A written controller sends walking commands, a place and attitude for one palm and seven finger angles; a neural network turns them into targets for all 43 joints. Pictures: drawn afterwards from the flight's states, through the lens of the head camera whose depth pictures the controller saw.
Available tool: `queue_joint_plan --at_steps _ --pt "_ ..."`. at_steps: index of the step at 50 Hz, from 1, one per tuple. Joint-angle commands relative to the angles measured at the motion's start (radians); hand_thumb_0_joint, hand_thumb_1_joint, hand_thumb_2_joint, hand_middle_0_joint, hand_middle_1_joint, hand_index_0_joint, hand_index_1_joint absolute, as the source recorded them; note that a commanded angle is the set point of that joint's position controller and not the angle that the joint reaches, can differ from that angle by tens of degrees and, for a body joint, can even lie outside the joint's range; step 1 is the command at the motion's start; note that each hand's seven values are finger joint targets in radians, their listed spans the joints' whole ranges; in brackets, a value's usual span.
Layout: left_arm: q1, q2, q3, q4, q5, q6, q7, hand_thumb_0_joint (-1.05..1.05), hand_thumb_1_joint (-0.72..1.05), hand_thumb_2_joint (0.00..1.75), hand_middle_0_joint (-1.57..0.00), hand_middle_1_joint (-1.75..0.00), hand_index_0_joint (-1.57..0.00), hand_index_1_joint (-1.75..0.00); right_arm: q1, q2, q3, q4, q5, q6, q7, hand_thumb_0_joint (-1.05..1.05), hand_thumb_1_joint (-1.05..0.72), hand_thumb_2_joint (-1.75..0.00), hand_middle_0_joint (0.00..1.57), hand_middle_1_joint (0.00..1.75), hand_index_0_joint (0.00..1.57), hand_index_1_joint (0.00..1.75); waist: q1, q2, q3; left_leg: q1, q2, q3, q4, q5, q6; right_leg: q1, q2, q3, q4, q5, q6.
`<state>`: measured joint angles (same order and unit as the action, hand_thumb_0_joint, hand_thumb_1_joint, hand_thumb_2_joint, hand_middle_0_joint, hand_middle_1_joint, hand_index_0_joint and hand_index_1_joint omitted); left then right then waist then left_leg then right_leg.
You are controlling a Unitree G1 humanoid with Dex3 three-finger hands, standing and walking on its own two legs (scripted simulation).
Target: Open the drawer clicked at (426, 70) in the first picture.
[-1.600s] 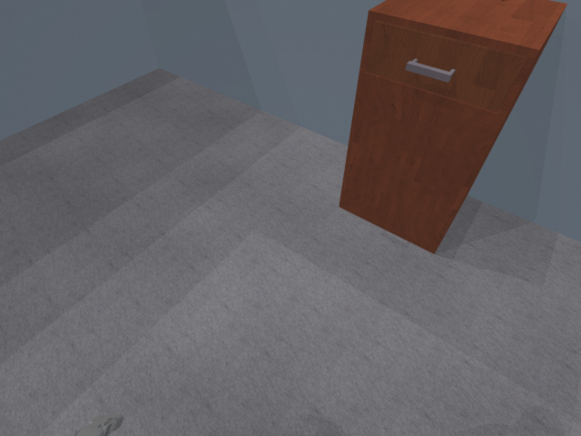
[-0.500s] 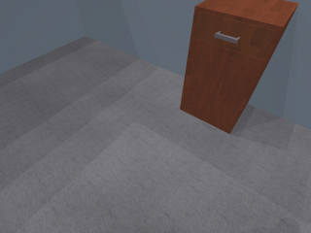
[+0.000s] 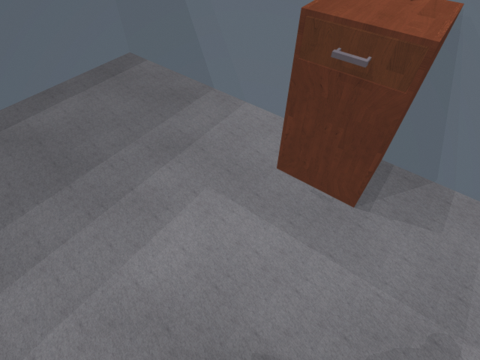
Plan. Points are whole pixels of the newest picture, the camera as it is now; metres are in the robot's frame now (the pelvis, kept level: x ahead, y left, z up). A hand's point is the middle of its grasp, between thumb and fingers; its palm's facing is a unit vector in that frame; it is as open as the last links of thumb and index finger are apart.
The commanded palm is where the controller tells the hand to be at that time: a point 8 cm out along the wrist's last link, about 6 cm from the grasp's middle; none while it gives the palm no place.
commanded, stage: walk to a spot facing it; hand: left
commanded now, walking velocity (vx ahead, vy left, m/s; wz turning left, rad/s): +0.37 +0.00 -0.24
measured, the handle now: (351, 56) +1.11 -0.35 -0.01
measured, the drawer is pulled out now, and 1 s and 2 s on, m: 0.00 0.00 0.00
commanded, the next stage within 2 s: turn to face it in 0.72 s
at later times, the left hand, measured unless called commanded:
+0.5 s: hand out of the picture +0.04 +0.19 -0.20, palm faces -0.02 -0.99 -0.13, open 7.4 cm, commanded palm none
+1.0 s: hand (204, 215) +0.51 +0.13 -0.19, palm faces -0.34 -0.91 -0.24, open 7.4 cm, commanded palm none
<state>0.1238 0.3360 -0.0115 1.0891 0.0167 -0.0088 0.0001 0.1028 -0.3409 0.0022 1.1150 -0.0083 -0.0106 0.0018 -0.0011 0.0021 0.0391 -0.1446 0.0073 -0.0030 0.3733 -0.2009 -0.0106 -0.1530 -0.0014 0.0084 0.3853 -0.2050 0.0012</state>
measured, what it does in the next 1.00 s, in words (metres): walks ahead, turning right: left foot, then right foot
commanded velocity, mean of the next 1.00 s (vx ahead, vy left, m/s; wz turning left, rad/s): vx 0.23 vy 0.00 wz -0.39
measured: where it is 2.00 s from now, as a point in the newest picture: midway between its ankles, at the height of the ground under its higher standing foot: (251, 321)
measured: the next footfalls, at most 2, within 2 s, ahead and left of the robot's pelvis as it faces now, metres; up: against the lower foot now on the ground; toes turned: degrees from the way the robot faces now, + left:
left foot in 0.46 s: +0.18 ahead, +0.12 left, +0.00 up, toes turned +2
right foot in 0.90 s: +0.45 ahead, -0.11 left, +0.00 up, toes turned -26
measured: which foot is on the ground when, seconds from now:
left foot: down 0.00-0.28, up 0.30-0.44, down 0.46-0.92, up 0.94-1.00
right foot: down 0.00-0.48, up 0.50-0.88, down 0.90-1.00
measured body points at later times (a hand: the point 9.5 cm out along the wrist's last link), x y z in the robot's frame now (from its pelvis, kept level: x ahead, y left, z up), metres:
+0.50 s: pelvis +0.14 +0.03 -0.03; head +0.17 +0.05 +0.42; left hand +0.05 +0.25 -0.19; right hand +0.16 -0.22 -0.17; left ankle +0.14 +0.12 -0.75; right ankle +0.01 -0.11 -0.73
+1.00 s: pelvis +0.33 -0.01 -0.04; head +0.37 -0.04 +0.41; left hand +0.52 +0.18 -0.17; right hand +0.21 -0.21 -0.19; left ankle +0.23 +0.14 -0.64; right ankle +0.42 -0.09 -0.75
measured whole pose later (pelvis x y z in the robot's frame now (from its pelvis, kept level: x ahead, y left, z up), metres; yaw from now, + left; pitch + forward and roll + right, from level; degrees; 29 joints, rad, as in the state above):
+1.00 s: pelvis +0.33 -0.01 -0.04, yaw -21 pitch -2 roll +0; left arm 0.10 0.21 0.05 0.93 0.02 -0.04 -0.01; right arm 0.33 -0.17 -0.04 1.09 0.00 -0.01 -0.03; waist -0.02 0.01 0.17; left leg -0.28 0.09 0.09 1.32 -0.48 -0.03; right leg -0.44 0.05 -0.16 0.67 -0.19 -0.14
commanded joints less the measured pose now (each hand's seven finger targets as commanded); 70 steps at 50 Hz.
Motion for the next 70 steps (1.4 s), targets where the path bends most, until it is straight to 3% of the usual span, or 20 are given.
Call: queue_joint_plan --at_steps 1,11,15,18,22,23,24,25,28,32,39,42,44,45,46,50,56,66,69,70 --pt "0.065 0.091 0.025 -0.027 0.002 0.012 0.006 0.0 0.9 0.9 -0.2 -0.3 -0.2 -0.3 0.052 -0.077 -0.015 -0.035 -0.014 0.002 -0.003 0.0 -0.9 -0.9 0.2 0.3 0.2 0.3 0.004 -0.017 -0.035 -0.017 0.094 -0.061 -0.041 -0.209 0.019 -0.052 -0.093 0.122 -0.063 -0.242 -0.028" --pt "0.216 0.037 0.058 -0.052 0.007 -0.015 -0.013 0.0 0.9 0.9 -0.2 -0.3 -0.2 -0.3 0.146 -0.06 -0.045 -0.067 -0.01 -0.027 -0.007 0.0 -0.9 -0.9 0.2 0.3 0.2 0.3 0.019 0.009 0.08 -0.118 0.137 -0.077 0.076 -0.267 0.078 -0.127 -0.048 0.153 0.088 -0.222 -0.086" --pt "0.408 0.085 0.089 0.011 0.006 -0.041 0.009 0.0 0.9 0.9 -0.2 -0.3 -0.2 -0.3 0.063 0.027 -0.037 -0.12 -0.006 -0.052 -0.008 0.0 -0.9 -0.9 0.2 0.3 0.2 0.3 0.075 -0.226 0.042 -0.434 0.028 0.124 0.465 -0.274 0.008 0.207 -0.265 0.467 -0.047 0.177 -0.223" --pt "0.492 0.052 0.094 0.037 0.02 -0.051 0.034 0.0 0.9 0.9 -0.2 -0.3 -0.2 -0.3 -0.055 0.046 -0.04 -0.17 -0.002 -0.068 -0.005 0.0 -0.9 -0.9 0.2 0.3 0.2 0.3 0.125 -0.161 0.053 -0.618 0.084 0.038 0.549 -0.422 0.01 0.371 -0.317 0.477 0.014 0.505 -0.284" --pt "0.252 0.02 0.087 -0.019 0.003 -0.052 0.024 0.0 0.9 0.9 -0.2 -0.3 -0.2 -0.3 0.267 0.078 -0.049 -0.075 0.001 -0.072 -0.007 0.0 -0.9 -0.9 0.2 0.3 0.2 0.3 -0.1 -0.069 -0.043 0.046 0.018 0.115 0.113 -0.084 0.029 -0.093 -0.136 0.201 0.206 0.363 -0.138" --pt "0.239 -0.031 0.086 -0.036 -0.012 -0.051 0.014 0.0 0.9 0.9 -0.2 -0.3 -0.2 -0.3 0.467 -0.009 -0.073 -0.004 -0.009 -0.077 -0.022 0.0 -0.9 -0.9 0.2 0.3 0.2 0.3 -0.161 0.149 -0.136 0.324 0.135 -0.052 0.045 -0.058 0.049 -0.285 -0.026 0.092 0.475 0.206 -0.08" --pt "0.223 -0.081 0.076 -0.069 -0.019 -0.053 0.007 0.0 0.9 0.9 -0.2 -0.3 -0.2 -0.3 0.588 -0.096 -0.094 0.035 -0.016 -0.078 -0.034 0.0 -0.9 -0.9 0.2 0.3 0.2 0.3 -0.173 0.388 -0.143 0.388 0.425 -0.421 -0.105 0.018 0.125 -0.492 0.067 -0.02 0.77 -0.314 -0.024" --pt "0.215 -0.052 0.081 -0.079 -0.01 -0.05 0.012 0.0 0.9 0.9 -0.2 -0.3 -0.2 -0.3 0.541 -0.07 -0.086 0.014 -0.011 -0.061 -0.035 0.0 -0.9 -0.9 0.2 0.3 0.2 0.3 -0.147 0.243 -0.105 0.343 0.476 -0.472 -0.125 -0.018 0.18 -0.515 0.003 0.062 0.851 -0.323 -0.044" --pt "0.16 -0.114 0.082 -0.06 0.015 -0.03 -0.006 0.0 0.9 0.9 -0.2 -0.3 -0.2 -0.3 0.353 0.047 -0.054 -0.052 -0.017 -0.075 -0.032 0.0 -0.9 -0.9 0.2 0.3 0.2 0.3 -0.061 0.018 0.159 0.036 0.414 -0.219 -0.145 0.122 0.154 -0.542 -0.089 0.03 0.925 -0.173 -0.032" --pt "0.218 -0.156 0.083 -0.065 0.016 0.004 -0.024 0.0 0.9 0.9 -0.2 -0.3 -0.2 -0.3 0.331 0.082 -0.045 -0.043 -0.011 -0.093 -0.042 0.0 -0.9 -0.9 0.2 0.3 0.2 0.3 0.011 0.112 0.121 0.062 0.293 0.1 -0.119 0.406 0.07 -0.546 -0.075 -0.035 0.88 -0.056 -0.016" --pt "0.023 -0.147 0.078 -0.172 0.009 0.009 -0.043 0.0 0.9 0.9 -0.2 -0.3 -0.2 -0.3 0.334 0.059 -0.057 -0.04 -0.011 -0.078 -0.05 0.0 -0.9 -0.9 0.2 0.3 0.2 0.3 0.004 0.126 0.144 0.126 0.258 0.256 -0.067 0.743 0.092 -0.405 -0.003 -0.202 0.361 0.057 -0.033" --pt "0.155 -0.099 0.091 -0.146 0.018 0.0 -0.032 0.0 0.9 0.9 -0.2 -0.3 -0.2 -0.3 0.295 -0.001 -0.078 -0.056 -0.002 -0.069 -0.051 0.0 -0.9 -0.9 0.2 0.3 0.2 0.3 0.076 0.124 0.016 0.168 0.273 0.276 0.157 0.945 0.081 -0.204 0.045 -0.21 0.299 0.108 -0.068" --pt "0.352 -0.02 0.116 -0.097 0.026 -0.017 -0.023 0.0 0.9 0.9 -0.2 -0.3 -0.2 -0.3 0.252 -0.014 -0.079 -0.086 0.006 -0.062 -0.042 0.0 -0.9 -0.9 0.2 0.3 0.2 0.3 0.176 0.073 -0.121 0.027 0.233 0.277 0.56 0.714 0.037 0.132 0.001 -0.156 0.147 0.24 -0.11" --pt "0.413 0.077 0.13 -0.092 0.024 -0.029 -0.01 0.0 0.9 0.9 -0.2 -0.3 -0.2 -0.3 0.295 0.057 -0.067 -0.103 0.022 -0.059 -0.032 0.0 -0.9 -0.9 0.2 0.3 0.2 0.3 0.177 -0.153 -0.249 -0.246 0.092 0.246 0.905 -0.11 -0.003 0.378 -0.263 0.196 0.146 0.682 -0.223" --pt "0.393 0.137 0.137 -0.104 -0.005 -0.027 0.003 0.0 0.9 0.9 -0.2 -0.3 -0.2 -0.3 0.316 0.084 -0.065 -0.12 0.024 -0.057 -0.041 0.0 -0.9 -0.9 0.2 0.3 0.2 0.3 0.134 -0.215 -0.341 -0.365 0.007 0.111 1.166 -0.437 -0.022 0.414 -0.437 0.485 0.087 0.942 -0.345" --pt "0.078 0.024 0.105 -0.198 -0.013 -0.013 0.03 0.0 0.9 0.9 -0.2 -0.3 -0.2 -0.3 0.275 0.076 -0.062 -0.117 -0.003 -0.001 -0.034 0.0 -0.9 -0.9 0.2 0.3 0.2 0.3 -0.002 -0.035 -0.113 -0.315 0.142 -0.018 1.02 -0.168 -0.026 -0.063 -0.297 0.242 -0.076 0.381 -0.11" --pt "0.048 0.013 0.096 -0.194 0.006 -0.008 0.016 0.0 0.9 0.9 -0.2 -0.3 -0.2 -0.3 0.292 0.095 -0.054 -0.125 -0.019 0.042 -0.029 0.0 -0.9 -0.9 0.2 0.3 0.2 0.3 -0.047 -0.066 -0.102 -0.285 0.113 0.016 0.804 -0.103 -0.047 -0.228 -0.18 0.144 -0.113 0.147 -0.14" --pt "0.118 0.028 0.113 -0.204 0.015 0.02 0.013 0.0 0.9 0.9 -0.2 -0.3 -0.2 -0.3 0.149 0.081 -0.052 -0.194 -0.005 0.016 -0.031 0.0 -0.9 -0.9 0.2 0.3 0.2 0.3 0.027 -0.134 -0.092 -0.202 0.044 0.037 0.341 -0.239 -0.029 -0.127 -0.196 0.319 -0.1 0.031 -0.185" --pt "0.089 0.009 0.109 -0.205 0.001 0.027 0.016 0.0 0.9 0.9 -0.2 -0.3 -0.2 -0.3 0.267 0.076 -0.053 -0.15 0.002 0.002 -0.041 0.0 -0.9 -0.9 0.2 0.3 0.2 0.3 -0.024 -0.111 -0.128 0.036 0.046 0.047 0.049 -0.085 -0.01 -0.201 -0.14 0.265 -0.024 0.026 -0.108" --pt "0.093 -0.041 0.1 -0.215 -0.006 0.029 0.015 0.0 0.9 0.9 -0.2 -0.3 -0.2 -0.3 0.297 0.031 -0.061 -0.149 -0.002 -0.006 -0.043 0.0 -0.9 -0.9 0.2 0.3 0.2 0.3 -0.036 0.051 -0.124 0.109 0.181 -0.109 -0.082 -0.104 0.03 -0.302 -0.052 0.178 0.101 -0.082 -0.058"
